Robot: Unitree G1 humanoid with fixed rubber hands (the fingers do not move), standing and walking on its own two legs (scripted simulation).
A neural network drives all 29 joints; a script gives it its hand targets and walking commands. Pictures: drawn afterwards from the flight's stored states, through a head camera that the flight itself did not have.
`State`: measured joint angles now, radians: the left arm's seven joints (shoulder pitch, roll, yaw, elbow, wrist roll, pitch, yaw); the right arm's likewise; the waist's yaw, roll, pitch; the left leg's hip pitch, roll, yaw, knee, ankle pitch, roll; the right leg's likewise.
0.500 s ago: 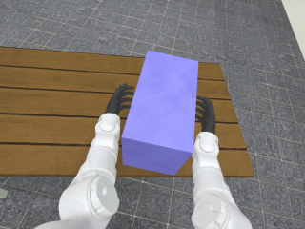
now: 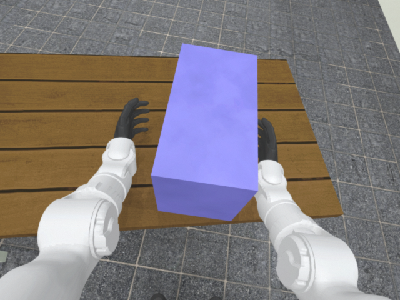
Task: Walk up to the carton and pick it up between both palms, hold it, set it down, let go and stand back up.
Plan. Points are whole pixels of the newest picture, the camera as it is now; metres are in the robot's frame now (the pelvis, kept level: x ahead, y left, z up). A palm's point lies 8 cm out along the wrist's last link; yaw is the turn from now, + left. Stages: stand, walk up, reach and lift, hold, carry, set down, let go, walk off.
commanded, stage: set down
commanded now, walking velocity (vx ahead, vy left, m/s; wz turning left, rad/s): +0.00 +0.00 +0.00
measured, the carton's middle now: (207, 134) +0.47 -0.02 +0.01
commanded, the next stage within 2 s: none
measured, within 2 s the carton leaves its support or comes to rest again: neither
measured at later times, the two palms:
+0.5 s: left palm (112, 116) +0.46 +0.17 +0.07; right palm (295, 130) +0.44 -0.17 +0.08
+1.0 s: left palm (96, 95) +0.45 +0.18 +0.14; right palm (315, 117) +0.42 -0.17 +0.15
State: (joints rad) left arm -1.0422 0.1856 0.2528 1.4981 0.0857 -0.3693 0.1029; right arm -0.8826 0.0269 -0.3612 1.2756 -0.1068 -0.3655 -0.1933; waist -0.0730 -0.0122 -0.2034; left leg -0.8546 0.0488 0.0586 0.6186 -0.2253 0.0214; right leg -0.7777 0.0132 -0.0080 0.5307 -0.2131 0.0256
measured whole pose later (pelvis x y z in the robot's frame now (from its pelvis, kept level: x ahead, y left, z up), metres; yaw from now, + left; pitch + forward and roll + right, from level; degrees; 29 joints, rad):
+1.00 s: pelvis -0.01 -0.02 +0.02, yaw +2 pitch +11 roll -2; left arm -1.06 0.32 -0.01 1.33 -0.16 0.00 -0.01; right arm -0.94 -0.13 -0.02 1.14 0.29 0.02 -0.24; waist -0.10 -0.03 -0.15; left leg -0.48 0.04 0.03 0.46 -0.17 0.00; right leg -0.39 0.02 -0.04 0.37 -0.17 0.00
